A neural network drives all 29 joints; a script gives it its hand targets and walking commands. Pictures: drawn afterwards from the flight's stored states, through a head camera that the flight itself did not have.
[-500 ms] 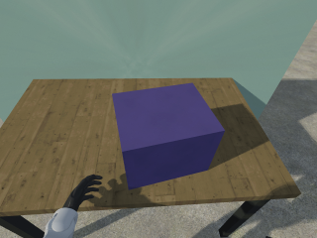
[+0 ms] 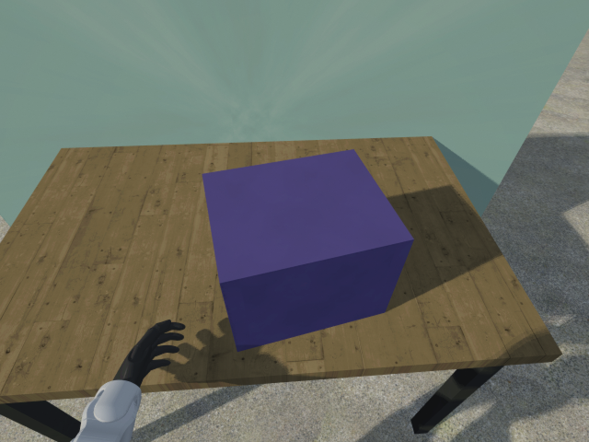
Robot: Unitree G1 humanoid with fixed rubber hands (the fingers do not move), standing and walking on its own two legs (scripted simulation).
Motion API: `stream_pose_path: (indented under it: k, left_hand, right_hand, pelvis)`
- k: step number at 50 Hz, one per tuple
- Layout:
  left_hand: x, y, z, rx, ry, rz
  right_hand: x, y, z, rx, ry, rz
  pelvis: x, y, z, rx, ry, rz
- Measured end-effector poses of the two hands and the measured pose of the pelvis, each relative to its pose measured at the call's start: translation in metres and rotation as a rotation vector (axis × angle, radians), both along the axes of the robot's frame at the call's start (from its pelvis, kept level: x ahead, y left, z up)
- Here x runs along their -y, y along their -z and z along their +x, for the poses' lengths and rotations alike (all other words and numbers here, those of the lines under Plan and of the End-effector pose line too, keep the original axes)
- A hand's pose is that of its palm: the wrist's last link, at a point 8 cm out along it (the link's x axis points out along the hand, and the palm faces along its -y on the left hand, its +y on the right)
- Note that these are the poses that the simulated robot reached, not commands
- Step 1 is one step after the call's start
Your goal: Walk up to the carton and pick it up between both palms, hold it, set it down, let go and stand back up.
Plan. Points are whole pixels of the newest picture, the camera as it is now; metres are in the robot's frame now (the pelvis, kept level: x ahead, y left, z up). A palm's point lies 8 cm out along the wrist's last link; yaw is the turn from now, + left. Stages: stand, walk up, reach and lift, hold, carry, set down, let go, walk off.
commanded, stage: stand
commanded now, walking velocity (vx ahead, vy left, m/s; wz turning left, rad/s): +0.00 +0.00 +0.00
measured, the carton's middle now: (297, 246) +0.44 +0.00 +0.00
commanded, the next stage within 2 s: none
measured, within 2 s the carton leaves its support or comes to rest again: neither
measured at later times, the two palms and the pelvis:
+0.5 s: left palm (133, 371) +0.24 +0.23 -0.03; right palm out of the picture +0.09 -0.31 -0.10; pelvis +0.00 -0.01 +0.00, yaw +1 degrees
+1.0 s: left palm (130, 369) +0.24 +0.24 -0.03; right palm out of the picture +0.09 -0.31 -0.11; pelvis +0.00 -0.01 +0.00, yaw +1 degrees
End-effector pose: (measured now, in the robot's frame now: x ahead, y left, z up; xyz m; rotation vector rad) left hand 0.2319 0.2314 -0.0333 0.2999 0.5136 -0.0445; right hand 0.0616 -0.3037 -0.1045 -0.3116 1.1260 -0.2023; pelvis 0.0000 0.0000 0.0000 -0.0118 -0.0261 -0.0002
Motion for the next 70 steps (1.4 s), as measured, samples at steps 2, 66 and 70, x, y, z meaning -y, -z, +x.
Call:
stream_pose_path:
  k: [2,66,70]
  left_hand:
    - [0.0,0.0,0.001,-0.003,-0.004,0.002]
    - [-0.012,-0.001,0.008,-0.015,-0.053,0.005]
    - [-0.013,-0.001,0.009,-0.014,-0.053,0.004]
  right_hand:
    - [0.001,0.001,0.0,-0.002,0.0,0.0]
    - [0.0,-0.002,0.029,-0.005,-0.009,0.003]
    - [-0.004,-0.001,0.033,-0.007,-0.017,0.002]
  pelvis:
    - [0.0,0.0,0.001,0.0,-0.003,0.002]
    - [0.0,-0.002,0.007,0.008,-0.011,0.005]
    - [-0.001,-0.002,0.008,0.004,-0.011,0.007]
